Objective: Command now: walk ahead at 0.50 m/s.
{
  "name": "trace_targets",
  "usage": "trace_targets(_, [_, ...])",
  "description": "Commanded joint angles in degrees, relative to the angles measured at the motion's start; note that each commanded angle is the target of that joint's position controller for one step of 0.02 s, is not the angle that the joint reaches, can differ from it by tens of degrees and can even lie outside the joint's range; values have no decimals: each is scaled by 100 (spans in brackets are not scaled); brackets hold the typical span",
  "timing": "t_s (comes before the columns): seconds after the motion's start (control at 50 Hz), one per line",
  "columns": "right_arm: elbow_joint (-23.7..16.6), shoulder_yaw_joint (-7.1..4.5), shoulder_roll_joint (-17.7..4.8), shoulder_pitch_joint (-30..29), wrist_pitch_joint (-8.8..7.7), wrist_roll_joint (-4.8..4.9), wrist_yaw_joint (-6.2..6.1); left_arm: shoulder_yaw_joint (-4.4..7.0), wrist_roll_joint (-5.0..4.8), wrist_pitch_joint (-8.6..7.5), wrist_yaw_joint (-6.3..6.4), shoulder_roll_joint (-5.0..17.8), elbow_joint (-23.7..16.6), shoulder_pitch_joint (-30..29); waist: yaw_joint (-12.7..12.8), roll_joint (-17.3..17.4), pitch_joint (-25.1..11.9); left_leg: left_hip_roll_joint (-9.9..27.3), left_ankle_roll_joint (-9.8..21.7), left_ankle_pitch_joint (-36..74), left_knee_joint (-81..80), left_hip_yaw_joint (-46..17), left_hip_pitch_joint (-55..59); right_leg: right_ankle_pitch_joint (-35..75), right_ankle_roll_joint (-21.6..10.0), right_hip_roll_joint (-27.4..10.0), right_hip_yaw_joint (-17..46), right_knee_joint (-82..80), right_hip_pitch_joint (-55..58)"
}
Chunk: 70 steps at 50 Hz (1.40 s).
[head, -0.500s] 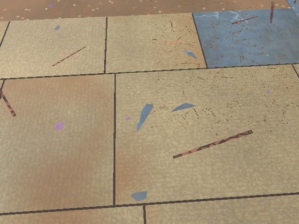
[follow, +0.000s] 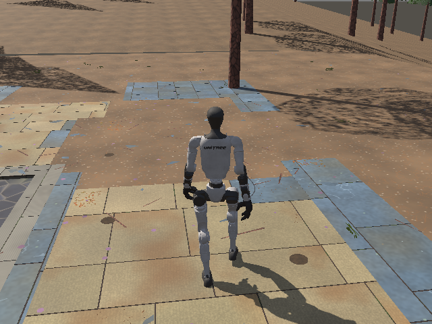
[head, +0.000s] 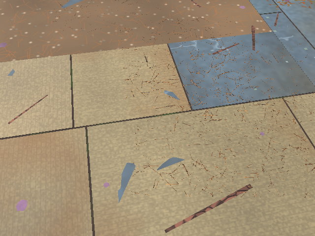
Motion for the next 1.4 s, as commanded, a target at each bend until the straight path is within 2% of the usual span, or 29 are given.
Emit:
trace_targets(0.02, [-53, -126, -781, 467, -28, -41, -67, 27, -11, -109, 9, 283, -507, -672, -3, 627, 404, 1711, 634, 3102, -31, -723, 155, -120, -136, 202, -181, -429, -156])
trace_targets(0.08, [-53, -164, -904, 245, -9, -75, -118, 95, -11, -190, 54, 405, -446, -259, 306, 676, 197, 1802, 516, 4655, 696, -582, 382, -760, -415, 500, -283, -807, 663])
trace_targets(0.12, [-82, -175, -955, 53, 31, -43, -108, 236, 41, -285, 146, 621, 76, 1309, 965, 511, -611, 1520, 333, 5003, 2463, -322, -33, -554, -673, 740, -345, -1332, 2574])
trace_targets(0.14, [-263, -115, -785, 22, 24, 26, -85, 366, 194, -330, 210, 1058, 284, 2328, 1289, 70, -1313, 1249, 223, 3151, 4094, -149, -1238, -890, -974, -384, 864, -1359, 4110])
trace_targets(0.16, [-331, -34, -240, 737, 40, 253, -20, 494, 234, -299, 177, 1573, 316, 2560, 941, -1221, -1920, 106, -15, -1263, 6246, 30, -3290, -1129, -1824, -2000, 3743, -1990, 5471])
trace_targets(0.18, [-301, -180, -792, 340, 67, 89, -33, 455, 2, -210, 127, 1314, 260, 2097, 853, -327, -1616, 332, 82, -1314, 6668, -791, -3782, -1525, -1697, -1741, 3965, -2346, 5005])
trace_targets(0.22, [-535, -182, -688, -465, 27, 29, 4, 266, -34, -261, 87, 664, 147, 1198, 526, 123, -346, 789, 87, -426, 6209, -777, -3857, -932, -1325, -1302, 2439, -2681, 3507])
trace_targets(0.26, [-502, -180, -512, -406, 155, -107, 59, 154, -49, -333, 137, 327, 287, 1174, 212, -28, -130, 1003, -13, -185, 5673, -734, -3347, -322, -992, -834, 1599, -2913, 2776])
trace_targets(0.38, [-825, -185, -484, -1308, 377, -133, 177, 160, -81, -445, 178, 601, 556, 1931, 220, -73, 159, 1167, -303, 602, 4781, -422, -3980, 338, -968, -594, 937, -3289, 2781])
trace_targets(0.58, [-1448, -73, -477, -3061, 295, -38, 175, 98, -15, -401, 244, 610, 832, 2827, 668, -192, 393, 864, -195, 1241, 2554, -33, -4121, 1640, -914, -672, 528, -3010, 4021])
trace_targets(0.64, [-1463, -117, -574, -2859, 220, -36, 143, 130, 21, -382, 291, 719, 854, 2654, 447, -227, 296, 644, 65, 661, 2176, 47, -3544, 2872, -833, -795, 418, -2459, 4293])
trace_targets(0.68, [-1085, -228, -730, -1687, 147, -57, 62, 157, 12, -351, 289, 818, 849, 2463, -64, -187, -304, 267, 294, 581, 1732, 212, -2093, 3981, -674, -631, 226, -1104, 4185])
trace_targets(0.7, [-772, -327, -951, -697, 88, -147, 7, 130, -34, -345, 276, 757, 791, 2392, -432, -29, -853, 556, 481, 770, 1610, -104, -667, 3163, -565, -411, 76, 81, 3406])
trace_targets(0.72, [-660, -479, -1532, 148, 63, -290, -46, 25, -221, -349, 222, 359, 568, 2605, -527, 873, -1645, 2134, 974, 188, 1435, -2164, 1020, 702, -329, 187, -272, 2098, 1679])
trace_targets(0.74, [-641, -528, -1664, 39, 155, -145, 34, 100, -242, -343, 194, 429, 602, 2906, -293, 1465, -2045, 2968, 1484, 200, 626, -4349, 1435, -2821, -280, 1005, 143, 3570, 486])
trace_targets(0.76, [-749, -466, -1431, -654, 197, 2, 68, 173, -110, -301, 206, 664, 527, 2435, -37, 715, -1208, 2713, 1311, -206, 528, -3650, 680, -2395, -353, 557, 602, 3810, 46])
trace_targets(0.78, [-832, -354, -1032, -1120, 173, 27, 87, 153, -66, -326, 174, 574, 410, 2000, 57, 405, -527, 2500, 1163, -134, 304, -2934, -176, -1957, -350, 351, 587, 3568, -5])
trace_targets(0.82, [-732, -216, -611, -1318, 94, 17, 58, 156, 34, -253, 131, 407, 377, 1861, 395, 430, -18, 1970, 755, 451, -49, -2000, -1166, -1553, -292, 27, 555, 2833, 428])
trace_targets(0.88, [-518, -193, -660, -892, -28, 21, 15, 147, 97, -83, 42, 261, 405, 1930, 547, 490, -45, 1724, 705, 1279, -193, -1431, -1372, -1323, -141, -16, 397, 2499, 625])
trace_targets(0.96, [-410, -195, -811, -461, -44, 34, 12, 154, 73, 0, 3, 362, 60, 940, 404, 488, 219, 1614, 707, 1460, -449, -1127, -1113, -601, 59, -180, 226, 1733, -177])
trace_targets(1.16, [-230, -175, -921, 363, 33, -25, -70, 58, -21, -121, 18, 391, -640, -785, -38, 618, 315, 1648, 753, 2944, 183, -1282, 49, -183, 130, 202, 30, -437, -177])
trace_targets(1.22, [-323, -242, -1088, 30, 56, -59, -94, 120, -54, -238, 67, 589, -610, -270, 314, 711, 105, 1666, 571, 3825, 844, -1359, -15, -772, -55, 433, 41, -911, 869])
trace_targets(1.24, [-361, -263, -1137, -111, 60, -33, -72, 182, -38, -291, 115, 700, -410, 410, 616, 616, -232, 1484, 465, 4197, 1583, -1253, -187, -737, -150, 597, -47, -1256, 1793])
trace_targets(1.26, [-438, -247, -1046, -207, 53, 22, -44, 281, 59, -369, 188, 947, -159, 1349, 983, 346, -835, 1161, 345, 3612, 2755, -1034, -856, -547, -322, 284, 225, -1400, 3214])
trace_targets(1.28, [-729, -150, -623, -91, 45, 183, -24, 418, 237, -406, 272, 1529, -165, 2173, 1133, -462, -1785, 598, 159, 1409, 4622, -676, -2260, -1260, -658, -1335, 2023, -1568, 4831])
trace_targets(1.3, [-785, -149, -437, 424, 100, 255, -52, 478, 202, -313, 216, 1773, -202, 2007, 799, -1381, -2200, 5, 108, -1726, 5825, -596, -3599, -1307, -1112, -2239, 4006, -2255, 5366])
trace_targets(1.32, [-701, -263, -879, 101, 191, 101, -76, 366, 95, -238, 197, 1217, -299, 1479, 598, -430, -1426, 480, 177, -1254, 6220, -899, -3877, -2014, -949, -1932, 3528, -2366, 4574])
trace_targets(1.34, [-753, -274, -818, -247, 204, 50, -17, 251, 35, -251, 182, 792, -363, 1040, 502, -48, -663, 688, 156, -735, 6058, -896, -3873, -1994, -791, -1655, 2637, -2563, 3694])
trace_targets(1.4, [-830, -280, -578, -405, 373, -87, 123, 162, -6, -346, 223, 498, -239, 926, 209, -344, -118, 1008, 13, -226, 5665, -775, -3499, -979, -481, -1093, 1143, -2969, 2639])
Next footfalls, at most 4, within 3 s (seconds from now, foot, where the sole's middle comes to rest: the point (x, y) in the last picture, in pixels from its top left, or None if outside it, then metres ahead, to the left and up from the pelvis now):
0.12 right None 0.25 -0.10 -0.78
0.70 left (137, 219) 0.55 0.07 -0.78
1.26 right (173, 156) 0.85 -0.11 -0.78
1.80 left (119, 125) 1.05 0.16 -0.78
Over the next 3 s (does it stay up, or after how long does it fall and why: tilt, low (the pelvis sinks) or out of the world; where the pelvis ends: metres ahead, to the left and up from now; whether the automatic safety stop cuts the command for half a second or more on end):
stays up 1.17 0.18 0.00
